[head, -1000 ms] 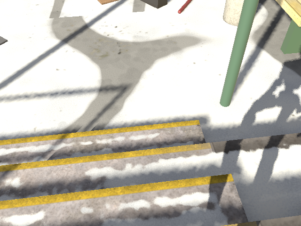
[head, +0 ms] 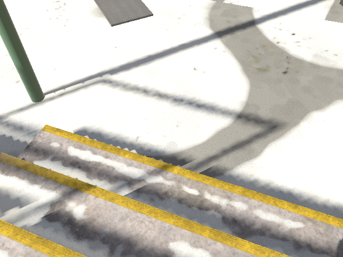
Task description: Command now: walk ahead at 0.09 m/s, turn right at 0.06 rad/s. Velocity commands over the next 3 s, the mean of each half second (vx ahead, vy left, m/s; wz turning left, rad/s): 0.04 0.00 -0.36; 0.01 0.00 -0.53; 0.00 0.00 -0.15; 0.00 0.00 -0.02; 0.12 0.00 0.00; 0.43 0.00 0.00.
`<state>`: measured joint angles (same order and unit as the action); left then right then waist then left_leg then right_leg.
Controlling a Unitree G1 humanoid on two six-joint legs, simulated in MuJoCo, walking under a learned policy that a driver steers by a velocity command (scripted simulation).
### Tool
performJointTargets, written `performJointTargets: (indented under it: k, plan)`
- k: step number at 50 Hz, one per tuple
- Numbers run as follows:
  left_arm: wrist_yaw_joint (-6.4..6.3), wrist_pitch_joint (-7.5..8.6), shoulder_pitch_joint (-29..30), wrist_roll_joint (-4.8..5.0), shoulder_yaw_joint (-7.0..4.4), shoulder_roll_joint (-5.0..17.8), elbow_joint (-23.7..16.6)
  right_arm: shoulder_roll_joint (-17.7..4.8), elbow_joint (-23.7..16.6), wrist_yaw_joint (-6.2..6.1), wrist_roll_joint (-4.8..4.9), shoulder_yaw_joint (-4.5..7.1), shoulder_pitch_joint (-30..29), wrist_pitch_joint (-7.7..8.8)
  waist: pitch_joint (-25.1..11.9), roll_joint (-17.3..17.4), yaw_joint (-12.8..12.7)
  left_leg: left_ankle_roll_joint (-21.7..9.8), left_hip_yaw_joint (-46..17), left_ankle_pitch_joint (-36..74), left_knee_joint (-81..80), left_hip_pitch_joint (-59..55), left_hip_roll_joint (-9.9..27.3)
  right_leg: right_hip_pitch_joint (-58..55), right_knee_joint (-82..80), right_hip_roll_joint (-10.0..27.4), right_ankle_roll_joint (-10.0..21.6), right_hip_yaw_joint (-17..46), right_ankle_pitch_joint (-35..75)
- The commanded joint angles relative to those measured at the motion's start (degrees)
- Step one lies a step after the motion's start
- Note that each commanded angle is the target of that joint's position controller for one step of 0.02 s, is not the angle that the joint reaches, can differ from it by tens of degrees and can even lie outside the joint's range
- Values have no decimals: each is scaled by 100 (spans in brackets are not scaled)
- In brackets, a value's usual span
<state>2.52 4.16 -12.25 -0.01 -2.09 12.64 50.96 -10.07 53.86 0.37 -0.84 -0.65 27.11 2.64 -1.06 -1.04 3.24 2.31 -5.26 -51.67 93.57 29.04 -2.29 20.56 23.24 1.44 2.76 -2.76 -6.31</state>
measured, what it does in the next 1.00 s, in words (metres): steps to the left, turning right: left foot 0.15 m higher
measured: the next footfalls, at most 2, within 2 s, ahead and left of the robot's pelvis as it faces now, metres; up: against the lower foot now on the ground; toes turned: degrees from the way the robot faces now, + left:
left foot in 0.72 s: +0.09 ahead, +0.22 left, +0.15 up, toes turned -23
right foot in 1.28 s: +0.13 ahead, -0.06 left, +0.00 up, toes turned -35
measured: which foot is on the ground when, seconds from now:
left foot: up 0.00-0.70, down 0.72-1.00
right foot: down 0.00-0.74, up 0.76-1.00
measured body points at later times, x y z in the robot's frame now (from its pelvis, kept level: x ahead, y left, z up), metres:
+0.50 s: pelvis +0.02 +0.01 -0.02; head +0.04 -0.01 +0.43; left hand +0.02 +0.23 -0.15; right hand +0.14 -0.22 -0.13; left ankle +0.05 +0.15 -0.47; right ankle +0.08 -0.09 -0.74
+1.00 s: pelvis +0.03 +0.15 +0.07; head +0.04 +0.14 +0.52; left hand +0.37 +0.22 +0.02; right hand -0.08 -0.09 -0.06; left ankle +0.05 +0.24 -0.59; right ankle +0.08 +0.00 -0.55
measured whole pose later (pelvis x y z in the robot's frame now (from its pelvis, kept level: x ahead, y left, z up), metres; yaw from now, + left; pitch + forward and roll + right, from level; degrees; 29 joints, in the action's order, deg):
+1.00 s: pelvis +0.03 +0.15 +0.07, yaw -29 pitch +5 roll +1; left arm 1.5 2.9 -0.2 -6.7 -0.4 18.1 35.8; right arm -13.7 43.3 -1.4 -2.8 -0.6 25.3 5.5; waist -4.7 -0.4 5.0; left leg -2.6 6.7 -35.7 63.7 32.8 1.5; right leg 54.3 73.4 -3.0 -2.8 2.0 9.5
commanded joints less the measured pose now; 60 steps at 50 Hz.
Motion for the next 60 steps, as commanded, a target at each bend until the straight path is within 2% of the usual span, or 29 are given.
performJointTargets:
  k: [1,2,3,6,8,11,13,21,29,34,36,37,38,39,40,41,42,43,44,45,46,48,49,51,52,54,57,59,60]
  plan:
    - [246,-42,-1112,-162,-302,1742,-167,-391,-956,-148,-113,72,198,-82,-1853,-1819,-324,192,238,222,3126,3254,-94,-3646,509,2266,1925,3073,4285]
    - [270,9,-790,-377,-226,1336,-272,-736,-1020,-143,-200,227,-406,-30,-814,-717,-304,226,28,1184,2551,3240,175,-2163,-21,2258,1847,3085,2475]
    - [230,31,-784,-480,-91,1030,-237,-470,-955,-182,-222,118,-485,-53,-305,-62,-134,236,-48,1672,2061,2803,408,-997,-427,2205,1655,2851,1365]
    - [-108,136,-1340,-290,62,519,-17,-145,-1036,-233,-293,-48,-95,-158,119,-403,21,3,281,2086,2257,2626,329,183,-716,1332,1302,2727,-755]
    - [-218,249,-1055,-310,23,816,-290,-195,-1352,-197,-262,-135,-270,-218,-137,-349,-18,137,518,2582,2522,2549,198,264,-567,980,1261,2443,-134]
    - [-256,300,-1575,-406,26,916,-322,-391,-1836,-212,-139,-176,-713,-215,-165,-258,-237,274,502,2604,2746,3156,307,-227,-235,1022,1421,2653,610]
    - [-346,271,-2241,-470,140,460,-137,-231,-2048,-254,-176,-266,-1036,-177,-182,-257,-596,345,78,3105,2618,4313,519,-1217,104,1158,1441,2938,605]
    - [-408,301,-2613,-254,185,428,-178,-212,-2354,-248,-290,-177,-1448,-181,-131,-621,-763,270,550,3333,2552,4033,625,-394,199,613,1184,3224,-796]
    - [-567,342,-2734,-190,110,427,-177,-92,-2611,-268,-181,-192,-1856,-249,-251,-665,-919,165,202,2641,1615,3665,592,-410,328,794,1024,4162,-817]
    - [-784,316,-2231,-33,-62,824,-264,-163,-2949,-56,-132,-189,-1903,-345,-395,-786,-632,28,408,1596,-540,1949,463,441,-155,557,581,4216,-1071]
    - [-835,256,-1927,-93,-157,927,-344,-277,-2991,13,-23,-134,-1795,-409,-572,-783,-521,-116,344,1049,-1712,1153,261,836,-327,579,624,4318,-1370]
    - [-781,226,-1283,-277,-142,856,-667,-625,-2899,-16,53,-24,-1044,-374,-791,-177,-111,-499,-122,1251,-2458,-227,369,2247,82,349,484,4052,-1626]
    - [-645,64,225,-606,80,460,-1553,-1241,-2414,-130,31,197,586,-298,-535,1374,888,-1904,-2493,-330,-4825,-2686,1743,5495,1107,-614,-100,2960,-2706]
    - [-565,-157,2183,-846,436,-158,-2137,-1042,-1729,-279,-231,201,2185,-52,1065,1875,2094,-2951,-6328,-2773,-6784,-3623,2589,9133,2030,-1383,-520,2644,-2625]
    - [-452,-111,3087,-661,620,-481,-2158,-858,-1767,-253,-376,55,1802,165,1571,1440,2178,-2776,-7182,-2352,-6985,-3185,2355,9701,2552,-1036,-719,3211,-1561]
    - [-508,-11,2595,-358,579,-351,-1964,-682,-2048,-56,-587,0,712,132,1267,1270,1491,-2480,-5841,-1030,-6715,-2214,2179,8659,2776,-1060,-704,3197,-950]
    - [-593,79,1591,-341,496,-122,-1656,-519,-2287,83,-582,1,-486,74,570,1524,640,-2401,-4268,98,-6513,-773,1871,6768,3172,-1076,-682,2566,-440]
    - [-621,71,194,-549,349,276,-1150,-482,-2458,131,-413,70,-1340,66,167,1110,-209,-2129,-2713,472,-6210,1063,1420,4566,4301,-1106,-634,1513,179]
    - [-500,-106,-877,-886,225,523,-779,-553,-2592,118,-443,132,-2346,121,-164,596,-1093,-1653,-1356,269,-5924,3048,1091,2363,5529,-986,-576,435,1222]
    - [-278,-311,-1168,-999,174,513,-837,-741,-2591,99,-510,154,-2991,266,-298,291,-1546,-1335,-717,-3,-5850,3969,1014,1297,6478,-845,-618,224,1609]
    - [-118,-370,-1127,-896,158,466,-985,-679,-2523,103,-440,93,-3288,417,-195,-43,-1704,-1045,-367,532,-5774,4149,940,849,6851,-641,-529,329,1695]
    - [-12,-194,-485,-634,181,578,-1280,-508,-2159,-102,-158,1,-2501,598,391,-471,-1237,-840,-452,1674,-5333,2745,984,1929,5797,-273,-458,483,1561]
    - [27,-127,214,-580,241,524,-1466,-578,-1802,-324,-49,18,-1442,630,324,-426,-539,-800,-328,1707,-5069,1298,960,2659,4482,-41,-573,329,1888]
    - [152,-121,2334,-722,496,67,-2128,-516,-993,-641,-31,-32,584,559,274,559,997,-1169,-1258,1702,-5066,-2086,1430,5123,2098,174,-578,560,2074]
    - [214,-189,2943,-779,529,-144,-2256,-339,-576,-682,-26,-88,1458,464,352,813,1477,-1372,-1679,1678,-5263,-3159,1617,5790,1011,112,-524,610,2176]
    - [356,-229,3199,-768,408,98,-2304,-583,-432,-442,-82,-40,1456,323,361,982,1349,-1623,-1987,1562,-5966,-2671,1725,4878,169,40,-354,262,2050]
    - [210,-57,2143,-678,374,465,-1857,-751,-681,-57,-345,-78,50,421,30,611,358,-1259,-1009,1336,-5772,108,1172,1402,700,-27,-226,109,3228]
    - [57,61,1554,-565,305,616,-1514,-736,-666,-17,-349,-144,-380,488,55,345,93,-897,-684,1457,-5298,187,1109,588,419,88,-291,135,2896]
    - [0,56,1619,-575,295,634,-1412,-598,-413,-70,-334,-220,-149,465,186,264,254,-822,-805,1483,-4989,-260,1247,645,-90,268,-252,294,2837]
